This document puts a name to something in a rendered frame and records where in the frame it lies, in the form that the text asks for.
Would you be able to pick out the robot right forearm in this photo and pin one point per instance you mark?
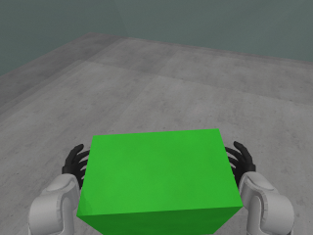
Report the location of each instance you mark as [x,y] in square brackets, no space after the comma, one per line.
[269,213]

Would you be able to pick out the carton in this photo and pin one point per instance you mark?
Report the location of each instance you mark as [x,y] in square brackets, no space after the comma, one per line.
[158,183]

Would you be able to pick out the robot left forearm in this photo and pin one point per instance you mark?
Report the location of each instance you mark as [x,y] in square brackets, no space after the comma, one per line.
[52,212]

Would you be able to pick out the right robot hand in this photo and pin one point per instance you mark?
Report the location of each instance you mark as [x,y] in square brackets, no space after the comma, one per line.
[243,163]

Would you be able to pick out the left robot hand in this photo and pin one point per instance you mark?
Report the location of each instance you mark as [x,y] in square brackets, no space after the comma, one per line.
[73,165]

